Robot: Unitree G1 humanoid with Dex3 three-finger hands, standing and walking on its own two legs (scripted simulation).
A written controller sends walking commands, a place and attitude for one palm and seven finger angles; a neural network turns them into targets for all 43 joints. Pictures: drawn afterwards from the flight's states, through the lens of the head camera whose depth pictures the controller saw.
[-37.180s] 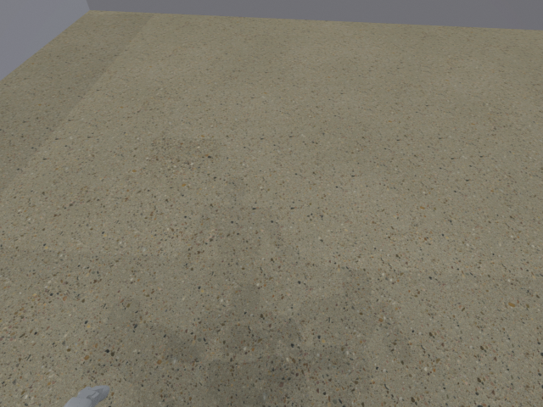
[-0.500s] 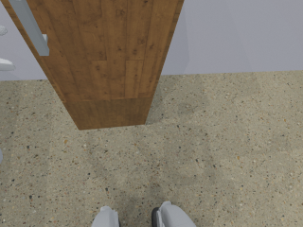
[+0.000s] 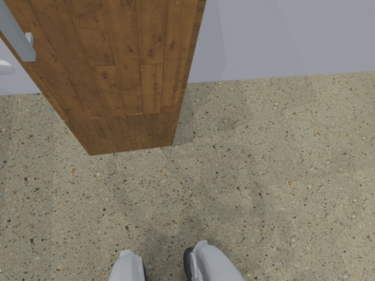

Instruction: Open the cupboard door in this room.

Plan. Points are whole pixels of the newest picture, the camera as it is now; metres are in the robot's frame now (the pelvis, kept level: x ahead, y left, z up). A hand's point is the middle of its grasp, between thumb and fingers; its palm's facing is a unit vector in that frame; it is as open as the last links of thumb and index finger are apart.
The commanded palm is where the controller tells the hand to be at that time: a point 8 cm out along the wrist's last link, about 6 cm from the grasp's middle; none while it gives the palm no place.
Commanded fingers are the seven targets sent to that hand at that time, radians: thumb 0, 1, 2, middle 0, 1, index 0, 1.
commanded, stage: slide the fingers in behind the handle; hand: left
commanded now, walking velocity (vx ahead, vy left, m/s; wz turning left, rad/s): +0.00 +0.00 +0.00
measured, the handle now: (9, 16) +0.59 +0.24 +0.12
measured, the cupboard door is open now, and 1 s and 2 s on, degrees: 0 0 0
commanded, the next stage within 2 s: close the thumb around the handle in 1.10 s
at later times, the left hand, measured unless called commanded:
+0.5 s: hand (2, 38) +0.54 +0.24 +0.12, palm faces +0.05 -1.00 -0.01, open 13.9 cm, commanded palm +0.52 +0.28 +0.11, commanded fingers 0.00 -0.50 0.30 -0.30 -1.20 -0.30 -1.20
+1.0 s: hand (22, 36) +0.54 +0.22 +0.12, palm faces +0.06 -1.00 -0.02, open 13.8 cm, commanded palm +0.52 +0.26 +0.11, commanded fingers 0.00 -0.50 0.30 -0.30 -1.20 -0.30 -1.20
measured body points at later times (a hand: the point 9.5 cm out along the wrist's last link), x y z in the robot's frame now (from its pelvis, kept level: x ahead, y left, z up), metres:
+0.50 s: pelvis +0.01 +0.00 +0.01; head +0.15 +0.03 +0.44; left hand +0.53 +0.30 +0.12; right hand -0.01 -0.26 -0.09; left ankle +0.00 +0.10 -0.68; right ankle +0.00 -0.13 -0.68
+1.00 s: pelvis +0.00 +0.00 +0.01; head +0.14 +0.01 +0.43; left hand +0.54 +0.27 +0.12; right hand -0.04 -0.26 -0.10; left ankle +0.00 +0.10 -0.68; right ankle +0.00 -0.13 -0.68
